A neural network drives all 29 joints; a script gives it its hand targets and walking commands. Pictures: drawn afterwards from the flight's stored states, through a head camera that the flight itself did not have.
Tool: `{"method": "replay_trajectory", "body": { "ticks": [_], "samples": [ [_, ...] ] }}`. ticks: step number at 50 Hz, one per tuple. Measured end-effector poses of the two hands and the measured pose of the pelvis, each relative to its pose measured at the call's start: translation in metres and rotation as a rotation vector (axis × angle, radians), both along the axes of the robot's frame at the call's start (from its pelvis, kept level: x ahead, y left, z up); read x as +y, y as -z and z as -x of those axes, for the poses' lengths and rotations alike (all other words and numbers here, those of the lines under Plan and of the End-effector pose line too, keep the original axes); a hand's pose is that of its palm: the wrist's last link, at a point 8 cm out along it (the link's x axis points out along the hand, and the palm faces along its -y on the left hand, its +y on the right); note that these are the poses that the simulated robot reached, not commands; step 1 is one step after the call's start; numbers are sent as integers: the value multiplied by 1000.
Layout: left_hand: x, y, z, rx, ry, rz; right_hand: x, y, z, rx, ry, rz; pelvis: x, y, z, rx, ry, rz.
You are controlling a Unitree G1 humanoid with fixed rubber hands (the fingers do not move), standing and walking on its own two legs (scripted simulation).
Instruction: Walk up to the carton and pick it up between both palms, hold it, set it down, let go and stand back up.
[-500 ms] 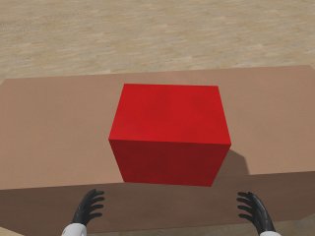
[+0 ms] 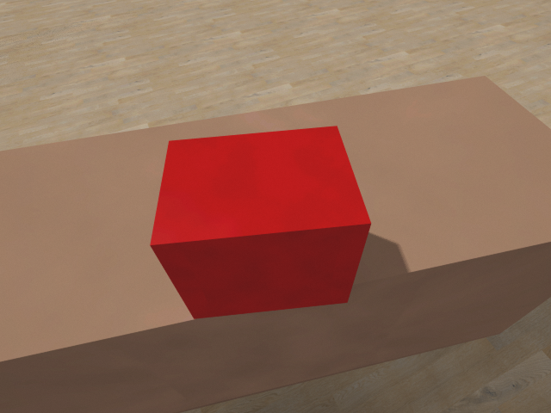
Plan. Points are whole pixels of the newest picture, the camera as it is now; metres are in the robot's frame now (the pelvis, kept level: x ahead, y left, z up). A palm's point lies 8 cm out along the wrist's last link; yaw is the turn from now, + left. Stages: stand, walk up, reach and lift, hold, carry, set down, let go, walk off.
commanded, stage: stand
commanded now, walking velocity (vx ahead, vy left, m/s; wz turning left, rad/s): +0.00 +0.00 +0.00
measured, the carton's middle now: (262, 226) +0.39 +0.05 +0.03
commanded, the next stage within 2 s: none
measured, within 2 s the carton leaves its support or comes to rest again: neither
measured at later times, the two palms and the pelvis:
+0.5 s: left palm out of the picture +0.06 +0.24 -0.11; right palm out of the picture -0.04 -0.26 -0.13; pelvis -0.02 +0.00 +0.00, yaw -3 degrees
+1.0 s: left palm out of the picture +0.05 +0.25 -0.12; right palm out of the picture -0.03 -0.24 -0.14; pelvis +0.00 +0.01 +0.01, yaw -5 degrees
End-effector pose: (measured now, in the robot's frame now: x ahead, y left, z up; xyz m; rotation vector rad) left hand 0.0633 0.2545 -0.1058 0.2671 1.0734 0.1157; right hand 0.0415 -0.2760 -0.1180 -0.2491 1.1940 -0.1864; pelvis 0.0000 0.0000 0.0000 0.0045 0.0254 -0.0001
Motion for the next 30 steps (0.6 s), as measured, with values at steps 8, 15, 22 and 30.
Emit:
{"method": "replay_trajectory", "body": {
  "ticks": [8, 15, 22, 30],
  "samples": [
    [-15, -2, -9, -37, 37, 20, 5, 8, 40, 45, 66, -25, -1, -1, 9, -7, 30, -15],
    [-18, -1, -8, -30, 47, 19, 12, 12, 58, 58, 100, -44, 0, -2, 18, -1, 53, -16],
    [-14, 5, 3, 18, 39, 24, 19, 12, 77, 97, 128, -49, 3, -4, 19, -4, 59, -12],
    [-9, 10, 13, 75, 20, 25, 23, 12, 86, 156, 141, -42, 8, -4, 17, 2, 65, -13]
  ]
}}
